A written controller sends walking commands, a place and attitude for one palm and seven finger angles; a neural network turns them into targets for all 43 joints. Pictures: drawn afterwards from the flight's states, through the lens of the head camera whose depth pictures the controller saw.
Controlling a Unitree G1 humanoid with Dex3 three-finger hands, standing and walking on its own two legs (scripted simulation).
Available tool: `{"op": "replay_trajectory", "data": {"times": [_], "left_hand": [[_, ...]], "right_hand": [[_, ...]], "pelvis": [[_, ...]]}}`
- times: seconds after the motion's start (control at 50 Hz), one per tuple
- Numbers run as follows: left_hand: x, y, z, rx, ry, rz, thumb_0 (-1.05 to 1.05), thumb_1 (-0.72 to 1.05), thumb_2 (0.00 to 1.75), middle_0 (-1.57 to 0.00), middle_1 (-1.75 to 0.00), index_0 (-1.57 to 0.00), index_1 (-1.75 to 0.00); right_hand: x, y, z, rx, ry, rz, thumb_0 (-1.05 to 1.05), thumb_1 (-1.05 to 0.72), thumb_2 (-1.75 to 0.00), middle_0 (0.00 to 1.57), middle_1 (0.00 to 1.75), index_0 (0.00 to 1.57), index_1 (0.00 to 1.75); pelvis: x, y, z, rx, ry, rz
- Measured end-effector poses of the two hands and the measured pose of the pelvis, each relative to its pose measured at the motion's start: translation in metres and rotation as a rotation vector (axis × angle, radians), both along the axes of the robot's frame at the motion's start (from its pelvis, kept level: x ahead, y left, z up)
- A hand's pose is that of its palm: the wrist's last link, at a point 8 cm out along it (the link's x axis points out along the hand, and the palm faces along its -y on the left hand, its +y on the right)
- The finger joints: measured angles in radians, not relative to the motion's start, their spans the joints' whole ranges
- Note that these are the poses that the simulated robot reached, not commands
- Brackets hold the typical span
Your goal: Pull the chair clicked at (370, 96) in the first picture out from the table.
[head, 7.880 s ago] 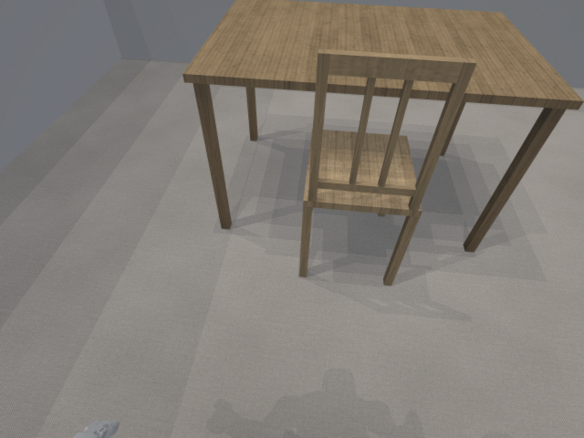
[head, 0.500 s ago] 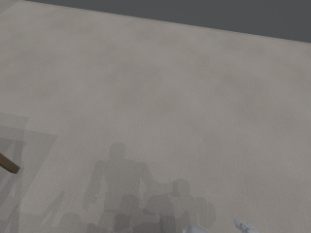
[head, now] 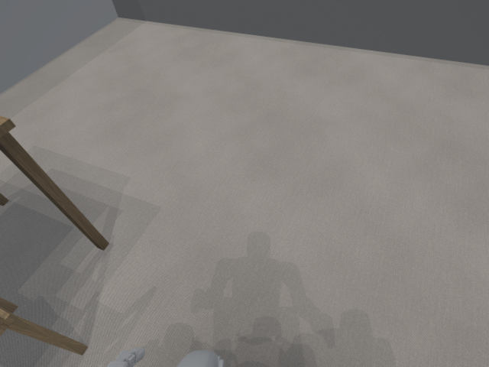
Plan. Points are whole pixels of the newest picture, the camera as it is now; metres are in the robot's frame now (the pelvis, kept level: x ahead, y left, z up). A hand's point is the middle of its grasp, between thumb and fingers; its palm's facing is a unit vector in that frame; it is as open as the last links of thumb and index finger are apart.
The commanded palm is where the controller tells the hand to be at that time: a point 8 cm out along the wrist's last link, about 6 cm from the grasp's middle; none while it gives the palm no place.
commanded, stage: turn to face it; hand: left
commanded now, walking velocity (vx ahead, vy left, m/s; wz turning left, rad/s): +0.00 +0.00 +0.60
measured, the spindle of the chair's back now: out of the picture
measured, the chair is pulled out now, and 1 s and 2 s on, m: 0.00 0.00 0.00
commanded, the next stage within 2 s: take the last steps up to it in 1.86 s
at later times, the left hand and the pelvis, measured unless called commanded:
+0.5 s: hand out of the picture +0.03 +0.29 -0.17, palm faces +0.33 -0.91 -0.24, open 7.4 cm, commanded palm none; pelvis +0.01 +0.05 +0.00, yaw +17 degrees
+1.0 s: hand out of the picture -0.01 +0.21 -0.14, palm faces +0.57 -0.77 -0.28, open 7.4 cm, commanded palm none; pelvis +0.03 +0.01 +0.00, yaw +37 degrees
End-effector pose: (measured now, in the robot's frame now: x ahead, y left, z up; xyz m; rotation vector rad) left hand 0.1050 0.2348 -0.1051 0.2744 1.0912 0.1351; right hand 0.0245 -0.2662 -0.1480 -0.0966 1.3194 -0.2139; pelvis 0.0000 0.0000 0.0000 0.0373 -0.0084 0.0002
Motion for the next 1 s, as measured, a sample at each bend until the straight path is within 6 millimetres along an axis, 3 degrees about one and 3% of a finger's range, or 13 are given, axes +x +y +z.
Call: {"op": "replay_trajectory", "data": {"times": [0.12, 0.28, 0.34, 0.46, 0.58, 0.72, 0.86, 1.0], "left_hand": [[-0.052, 0.022, -0.016, -0.023, 0.091, 0.125, 0.01, 0.9, 0.89, -0.2, -0.3, -0.2, -0.3], [-0.119, 0.074, -0.056, -0.059, 0.219, 0.311, 0.01, 0.9, 0.89, -0.2, -0.3, -0.2, -0.3], [-0.123, 0.085, -0.051, -0.06, 0.226, 0.347, 0.01, 0.91, 0.89, -0.2, -0.3, -0.2, -0.3], [-0.103, 0.094, -0.033, -0.063, 0.114, 0.384, 0.01, 0.91, 0.9, -0.2, -0.3, -0.2, -0.3], [-0.078, 0.089, -0.02, -0.044, 0.016, 0.413, 0.01, 0.91, 0.9, -0.2, -0.3, -0.2, -0.3], [-0.062, 0.063, -0.009, 0.007, -0.072, 0.444, 0.01, 0.91, 0.89, -0.2, -0.3, -0.2, -0.3], [-0.102, 0.03, 0.004, 0.02, -0.029, 0.548, 0.01, 0.9, 0.89, -0.2, -0.3, -0.2, -0.3], [-0.154, 0.009, -0.006, -0.021, 0.045, 0.681, 0.01, 0.9, 0.89, -0.2, -0.3, -0.2, -0.3]], "right_hand": [[0.047, 0.014, 0.008, -0.024, -0.01, 0.127, 0.01, -0.91, -0.9, 0.2, 0.3, 0.2, 0.3], [0.13, 0.066, 0.02, -0.092, -0.159, 0.316, 0.01, -0.91, -0.9, 0.2, 0.3, 0.2, 0.3], [0.141, 0.082, 0.032, -0.103, -0.189, 0.351, 0.0, -0.91, -0.9, 0.2, 0.3, 0.2, 0.3], [0.147, 0.101, 0.038, -0.085, -0.175, 0.409, 0.0, -0.9, -0.9, 0.2, 0.3, 0.2, 0.3], [0.144, 0.1, 0.028, -0.045, -0.133, 0.441, 0.0, -0.9, -0.9, 0.21, 0.3, 0.2, 0.3], [0.148, 0.073, -0.002, -0.001, -0.07, 0.467, 0.0, -0.9, -0.9, 0.21, 0.3, 0.2, 0.3], [0.168, 0.059, -0.005, 0.011, -0.026, 0.54, 0.01, -0.91, -0.9, 0.2, 0.3, 0.2, 0.3], [0.193, 0.076, 0.004, -0.009, -0.006, 0.658, 0.01, -0.91, -0.9, 0.2, 0.3, 0.2, 0.3]], "pelvis": [[0.002, 0.01, -0.001, -0.004, 0.007, 0.08], [0.007, 0.045, -0.02, -0.036, 0.016, 0.179], [0.009, 0.051, -0.012, -0.056, 0.013, 0.207], [0.012, 0.055, 0.0, -0.069, 0.006, 0.278], [0.018, 0.045, 0.0, -0.058, 0.004, 0.35], [0.028, 0.017, -0.011, -0.031, 0.012, 0.435], [0.033, 0.005, -0.003, -0.008, -0.01, 0.541], [0.033, 0.006, 0.001, 0.006, -0.01, 0.641]]}}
